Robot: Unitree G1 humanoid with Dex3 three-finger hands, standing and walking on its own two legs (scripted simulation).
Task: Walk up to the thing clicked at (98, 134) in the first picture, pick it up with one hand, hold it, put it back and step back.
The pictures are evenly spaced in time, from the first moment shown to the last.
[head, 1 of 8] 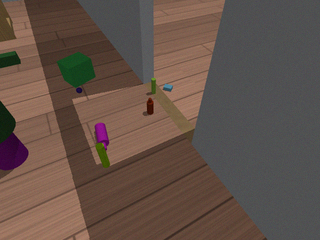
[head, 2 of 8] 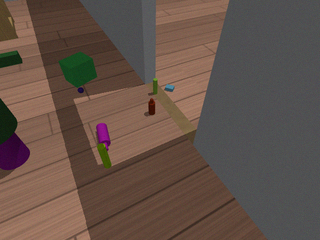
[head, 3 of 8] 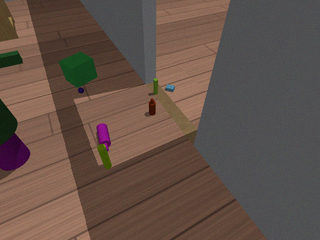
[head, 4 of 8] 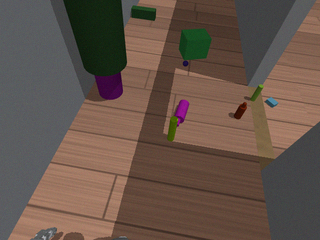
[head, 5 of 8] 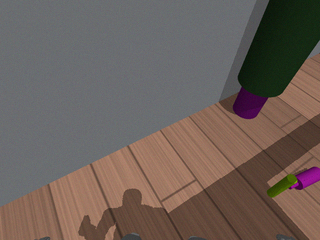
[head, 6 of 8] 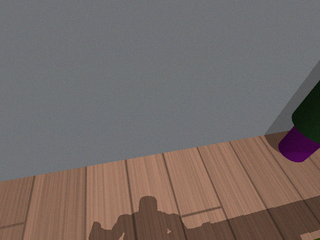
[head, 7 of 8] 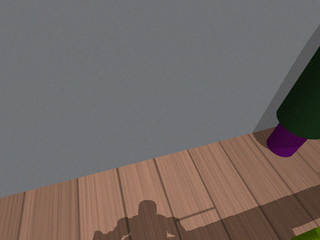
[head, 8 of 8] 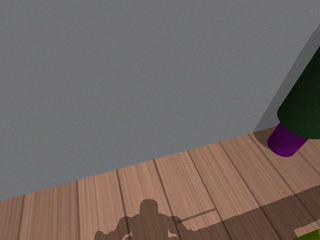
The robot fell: no
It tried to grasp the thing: no
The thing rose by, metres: 0.00
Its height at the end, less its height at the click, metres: +0.00
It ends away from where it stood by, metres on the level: 0.00
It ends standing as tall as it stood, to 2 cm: yes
